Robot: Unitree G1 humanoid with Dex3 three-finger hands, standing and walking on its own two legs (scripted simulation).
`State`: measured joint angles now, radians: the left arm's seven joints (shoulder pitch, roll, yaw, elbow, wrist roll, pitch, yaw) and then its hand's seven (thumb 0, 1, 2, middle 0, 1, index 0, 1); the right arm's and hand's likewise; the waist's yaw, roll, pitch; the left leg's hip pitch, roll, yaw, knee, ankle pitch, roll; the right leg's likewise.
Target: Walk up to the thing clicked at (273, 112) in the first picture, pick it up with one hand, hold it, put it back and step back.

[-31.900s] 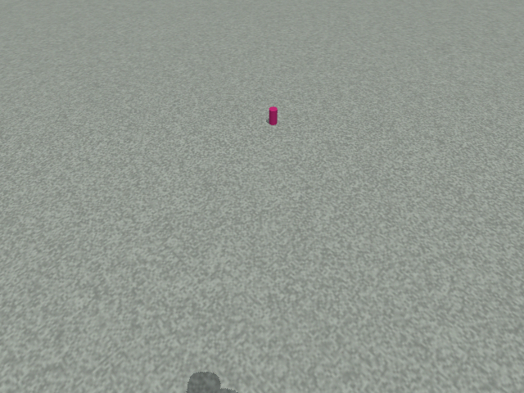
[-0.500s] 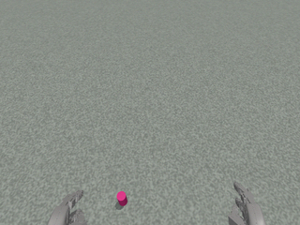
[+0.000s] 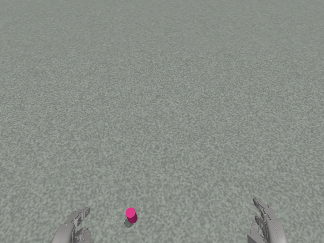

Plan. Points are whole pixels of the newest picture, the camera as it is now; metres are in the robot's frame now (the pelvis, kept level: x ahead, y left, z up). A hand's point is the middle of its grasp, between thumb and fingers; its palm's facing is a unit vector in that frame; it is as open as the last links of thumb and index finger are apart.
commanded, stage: home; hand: left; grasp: from above
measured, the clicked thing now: (131, 215) +0.40 +0.18 -0.66
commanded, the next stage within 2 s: stand in 0.14 s
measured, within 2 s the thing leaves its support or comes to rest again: neither
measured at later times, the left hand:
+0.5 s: hand out of the picture +0.12 +0.23 -0.10, palm faces +0.03 -0.95 -0.32, open 7.4 cm
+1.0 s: hand out of the picture +0.00 +0.25 -0.10, palm faces +0.04 -0.95 -0.31, open 7.4 cm
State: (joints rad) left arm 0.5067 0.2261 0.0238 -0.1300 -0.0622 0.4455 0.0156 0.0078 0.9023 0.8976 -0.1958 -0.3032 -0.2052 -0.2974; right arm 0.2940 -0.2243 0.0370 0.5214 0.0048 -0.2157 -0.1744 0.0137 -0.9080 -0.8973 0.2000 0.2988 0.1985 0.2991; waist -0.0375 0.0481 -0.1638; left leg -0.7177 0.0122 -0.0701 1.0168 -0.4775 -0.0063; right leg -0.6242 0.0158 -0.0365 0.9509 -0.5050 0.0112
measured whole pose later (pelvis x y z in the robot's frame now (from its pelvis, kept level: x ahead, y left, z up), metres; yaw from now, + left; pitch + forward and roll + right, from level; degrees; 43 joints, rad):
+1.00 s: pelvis -0.03 +0.02 +0.06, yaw +0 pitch -5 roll +0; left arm 0.21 0.28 0.04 1.11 0.03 0.01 0.02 0.00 0.90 0.90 -0.20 -0.30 -0.21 -0.30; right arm 0.17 -0.27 -0.04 1.09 -0.03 0.00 -0.02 0.01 -0.91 -0.90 0.20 0.30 0.20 0.30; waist 0.02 0.00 0.06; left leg -0.15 -0.04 -0.02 0.41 -0.16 0.03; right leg -0.09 -0.05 0.00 0.39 -0.21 0.05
